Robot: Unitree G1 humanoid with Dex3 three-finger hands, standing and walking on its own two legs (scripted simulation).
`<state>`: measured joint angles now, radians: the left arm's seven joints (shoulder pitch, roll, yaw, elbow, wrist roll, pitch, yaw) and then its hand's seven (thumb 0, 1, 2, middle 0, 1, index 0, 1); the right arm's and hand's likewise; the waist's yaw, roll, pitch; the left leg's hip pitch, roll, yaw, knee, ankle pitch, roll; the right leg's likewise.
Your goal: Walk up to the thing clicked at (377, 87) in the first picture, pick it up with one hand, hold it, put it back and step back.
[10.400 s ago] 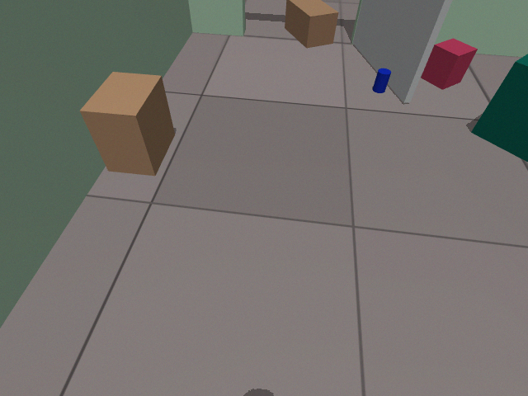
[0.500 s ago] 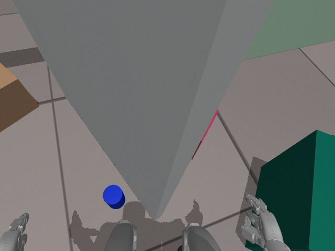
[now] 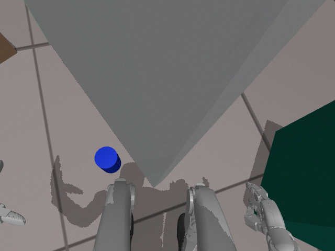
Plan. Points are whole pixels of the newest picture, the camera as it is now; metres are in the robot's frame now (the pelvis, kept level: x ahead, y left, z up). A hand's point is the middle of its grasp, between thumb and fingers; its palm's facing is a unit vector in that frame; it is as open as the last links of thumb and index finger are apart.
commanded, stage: go down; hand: left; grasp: from the side
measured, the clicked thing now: (108, 160) +0.39 +0.22 -0.47
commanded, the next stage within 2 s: approach in 1.72 s
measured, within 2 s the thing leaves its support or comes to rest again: neither
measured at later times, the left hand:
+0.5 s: hand (8, 175) +0.28 +0.39 -0.13, palm faces +0.19 -0.96 -0.19, open 17.2 cm
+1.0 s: hand (9, 171) +0.29 +0.40 -0.15, palm faces +0.19 -0.97 -0.16, open 17.4 cm
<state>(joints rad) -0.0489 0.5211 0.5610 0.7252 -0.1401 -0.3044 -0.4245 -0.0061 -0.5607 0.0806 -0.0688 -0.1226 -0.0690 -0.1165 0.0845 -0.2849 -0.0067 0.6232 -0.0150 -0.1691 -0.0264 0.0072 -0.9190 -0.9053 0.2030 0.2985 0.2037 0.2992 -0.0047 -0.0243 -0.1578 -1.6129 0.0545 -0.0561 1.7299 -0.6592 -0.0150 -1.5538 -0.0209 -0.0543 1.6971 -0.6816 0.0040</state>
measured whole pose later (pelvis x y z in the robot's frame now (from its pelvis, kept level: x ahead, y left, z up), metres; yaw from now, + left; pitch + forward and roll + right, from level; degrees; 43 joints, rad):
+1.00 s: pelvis -0.04 +0.00 -0.13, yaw -3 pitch +33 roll -6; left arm -0.34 0.77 0.80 0.95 -0.24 -0.40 -0.70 -0.01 -0.55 0.13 -0.05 -0.12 -0.04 -0.12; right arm 0.05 -0.34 0.06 0.69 -0.03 -0.21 -0.06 0.01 -0.92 -0.91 0.20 0.30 0.21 0.30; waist -0.01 -0.04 -0.11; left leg -2.06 0.06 -0.11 2.16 -0.68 -0.02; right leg -1.99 -0.01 -0.08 2.12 -0.70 0.00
